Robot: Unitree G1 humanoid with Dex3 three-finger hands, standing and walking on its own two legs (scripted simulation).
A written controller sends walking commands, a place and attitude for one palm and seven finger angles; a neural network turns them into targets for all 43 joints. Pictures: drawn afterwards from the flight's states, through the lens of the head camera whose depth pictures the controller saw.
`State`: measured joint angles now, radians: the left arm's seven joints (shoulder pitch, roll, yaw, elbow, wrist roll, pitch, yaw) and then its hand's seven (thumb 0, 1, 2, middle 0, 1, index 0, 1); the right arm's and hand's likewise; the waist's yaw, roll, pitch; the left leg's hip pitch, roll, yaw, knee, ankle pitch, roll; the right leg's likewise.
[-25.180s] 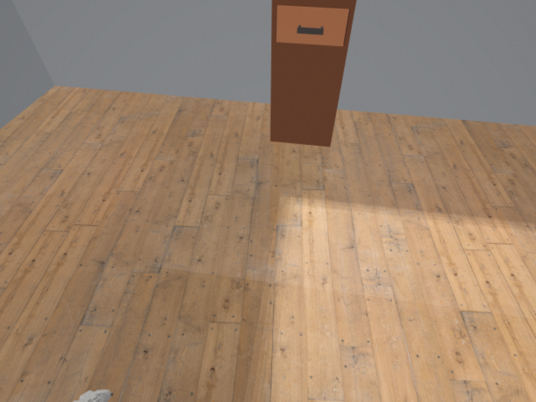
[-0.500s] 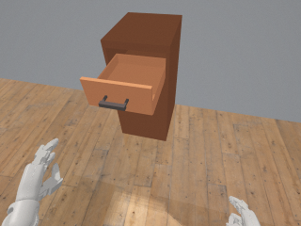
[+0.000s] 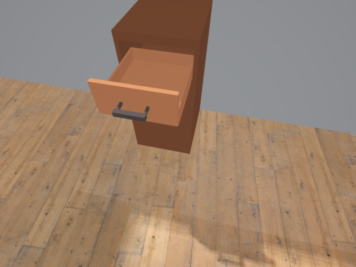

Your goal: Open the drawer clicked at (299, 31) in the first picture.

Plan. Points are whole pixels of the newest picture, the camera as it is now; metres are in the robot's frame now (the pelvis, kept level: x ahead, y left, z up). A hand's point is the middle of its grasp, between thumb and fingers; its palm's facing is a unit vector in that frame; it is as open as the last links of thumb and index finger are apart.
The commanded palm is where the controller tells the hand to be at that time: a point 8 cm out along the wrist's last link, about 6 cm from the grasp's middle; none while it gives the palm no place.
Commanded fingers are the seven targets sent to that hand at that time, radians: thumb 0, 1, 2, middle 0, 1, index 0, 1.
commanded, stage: let the arm hang, fingers relaxed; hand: left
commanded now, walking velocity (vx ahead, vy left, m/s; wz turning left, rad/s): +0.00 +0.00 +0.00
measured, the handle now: (131, 111) +0.62 +0.22 -0.09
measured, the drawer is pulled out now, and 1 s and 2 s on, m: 0.29 0.29 0.29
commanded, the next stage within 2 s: look to check the result in 0.50 s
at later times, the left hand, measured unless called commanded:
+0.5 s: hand out of the picture +0.01 +0.16 -0.18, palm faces +0.00 -0.98 -0.20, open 7.3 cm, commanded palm none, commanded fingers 0.00 0.90 0.90 -0.20 -0.30 -0.20 -0.30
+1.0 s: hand out of the picture +0.03 +0.16 -0.17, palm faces -0.01 -0.97 -0.24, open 7.4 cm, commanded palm none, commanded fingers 0.00 0.90 0.90 -0.20 -0.30 -0.20 -0.30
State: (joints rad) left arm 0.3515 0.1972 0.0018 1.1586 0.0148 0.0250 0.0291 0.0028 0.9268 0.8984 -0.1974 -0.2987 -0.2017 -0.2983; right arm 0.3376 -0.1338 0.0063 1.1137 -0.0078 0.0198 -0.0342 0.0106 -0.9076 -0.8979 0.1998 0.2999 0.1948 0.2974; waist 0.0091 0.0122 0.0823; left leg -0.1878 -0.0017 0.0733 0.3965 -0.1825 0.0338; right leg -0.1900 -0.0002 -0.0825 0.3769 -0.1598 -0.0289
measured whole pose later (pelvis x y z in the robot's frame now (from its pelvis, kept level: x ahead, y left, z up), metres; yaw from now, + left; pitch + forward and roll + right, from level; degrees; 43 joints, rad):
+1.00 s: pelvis +0.02 -0.03 +0.00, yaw -1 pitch -2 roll +0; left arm 0.24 0.18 0.01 1.14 0.01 -0.01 0.03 0.00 0.91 0.90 -0.20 -0.30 -0.20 -0.30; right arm 0.26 -0.16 -0.02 1.13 -0.01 0.00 -0.04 0.01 -0.91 -0.90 0.20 0.30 0.19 0.30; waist -0.01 0.02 0.07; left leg -0.13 0.04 0.08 0.36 -0.19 -0.01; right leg -0.14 0.04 -0.08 0.34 -0.17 -0.06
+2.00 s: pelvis +0.04 -0.03 +0.00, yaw -1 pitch -1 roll +0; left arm 0.13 0.27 0.02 1.14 0.01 -0.02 0.02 0.00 0.90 0.90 -0.20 -0.30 -0.20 -0.30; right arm 0.16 -0.26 -0.02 1.13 -0.01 0.00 -0.03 0.01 -0.91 -0.90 0.20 0.30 0.20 0.30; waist -0.01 0.02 0.07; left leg -0.08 0.03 0.08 0.30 -0.20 -0.01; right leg -0.09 0.04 -0.07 0.29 -0.18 -0.06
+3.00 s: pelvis +0.05 -0.03 +0.01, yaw -1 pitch -1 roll +0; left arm 0.08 0.32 0.02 1.13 0.01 -0.02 0.01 0.00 0.90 0.90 -0.20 -0.30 -0.21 -0.30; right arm 0.11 -0.32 -0.01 1.12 -0.01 0.00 -0.02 0.01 -0.90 -0.90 0.20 0.30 0.20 0.30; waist -0.01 0.01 0.07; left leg -0.05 0.03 0.08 0.27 -0.19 -0.01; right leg -0.07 0.04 -0.07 0.26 -0.18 -0.06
